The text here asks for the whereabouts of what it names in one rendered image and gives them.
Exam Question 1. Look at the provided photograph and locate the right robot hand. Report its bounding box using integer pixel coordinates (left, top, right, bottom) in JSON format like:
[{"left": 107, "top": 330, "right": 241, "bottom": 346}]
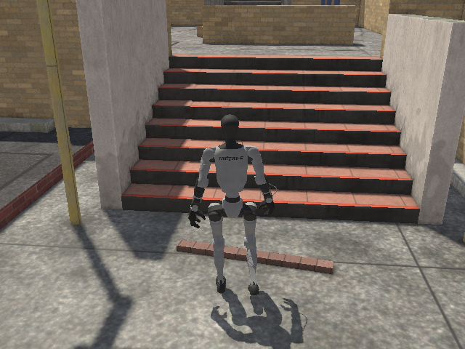
[{"left": 258, "top": 201, "right": 275, "bottom": 216}]

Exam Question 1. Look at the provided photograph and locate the left robot upper arm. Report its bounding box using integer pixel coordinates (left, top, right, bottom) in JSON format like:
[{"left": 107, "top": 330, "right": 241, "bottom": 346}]
[{"left": 197, "top": 147, "right": 216, "bottom": 188}]

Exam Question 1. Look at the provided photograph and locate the left robot shin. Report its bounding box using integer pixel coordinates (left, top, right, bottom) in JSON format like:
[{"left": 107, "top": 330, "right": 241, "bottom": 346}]
[{"left": 213, "top": 238, "right": 225, "bottom": 284}]

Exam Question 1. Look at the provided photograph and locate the right robot thigh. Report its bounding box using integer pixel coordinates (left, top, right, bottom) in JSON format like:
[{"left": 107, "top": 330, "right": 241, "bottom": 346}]
[{"left": 243, "top": 202, "right": 257, "bottom": 249}]

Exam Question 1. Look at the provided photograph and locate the right robot forearm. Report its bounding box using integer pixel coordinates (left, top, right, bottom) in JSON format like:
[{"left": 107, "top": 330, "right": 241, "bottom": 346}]
[{"left": 259, "top": 174, "right": 273, "bottom": 203}]

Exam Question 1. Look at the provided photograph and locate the right robot upper arm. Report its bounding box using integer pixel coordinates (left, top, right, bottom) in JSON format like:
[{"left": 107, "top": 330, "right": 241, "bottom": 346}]
[{"left": 246, "top": 145, "right": 266, "bottom": 185}]

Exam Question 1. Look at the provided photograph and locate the left robot hand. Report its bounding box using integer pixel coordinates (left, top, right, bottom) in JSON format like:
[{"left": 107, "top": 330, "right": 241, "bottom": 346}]
[{"left": 188, "top": 209, "right": 206, "bottom": 228}]

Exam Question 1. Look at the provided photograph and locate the left robot forearm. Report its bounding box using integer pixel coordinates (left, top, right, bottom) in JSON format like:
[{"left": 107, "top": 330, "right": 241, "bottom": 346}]
[{"left": 190, "top": 177, "right": 205, "bottom": 212}]

